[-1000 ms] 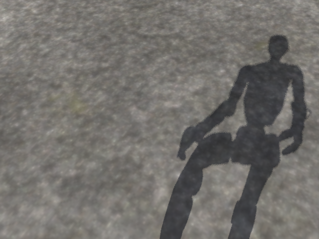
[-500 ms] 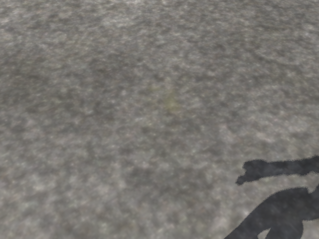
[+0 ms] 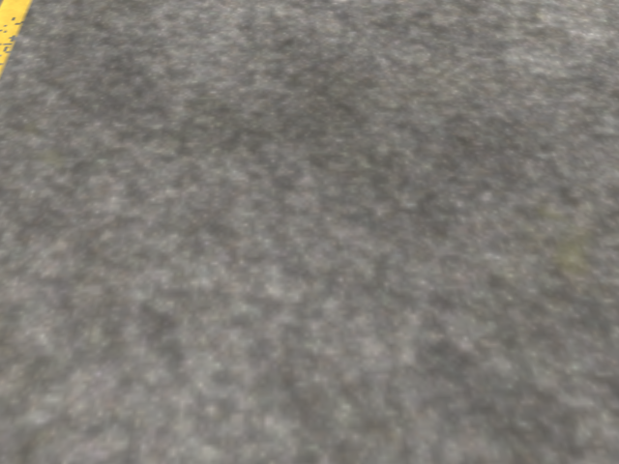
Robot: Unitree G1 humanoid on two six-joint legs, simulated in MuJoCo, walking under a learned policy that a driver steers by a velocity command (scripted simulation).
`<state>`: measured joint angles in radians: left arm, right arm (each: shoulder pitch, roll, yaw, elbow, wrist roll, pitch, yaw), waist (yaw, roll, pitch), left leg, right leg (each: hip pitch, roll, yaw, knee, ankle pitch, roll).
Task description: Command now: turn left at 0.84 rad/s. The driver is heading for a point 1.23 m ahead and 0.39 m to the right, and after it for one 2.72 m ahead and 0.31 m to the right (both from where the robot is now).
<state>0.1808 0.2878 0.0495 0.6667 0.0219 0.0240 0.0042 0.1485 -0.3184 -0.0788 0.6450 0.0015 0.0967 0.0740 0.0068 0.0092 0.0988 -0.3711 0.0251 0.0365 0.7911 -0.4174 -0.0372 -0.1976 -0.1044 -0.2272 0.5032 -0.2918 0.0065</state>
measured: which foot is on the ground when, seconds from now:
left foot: up 0.00-0.04, down 0.06-0.56, up 0.58-1.00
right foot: down 0.00-0.06, up 0.08-0.54, down 0.56-1.00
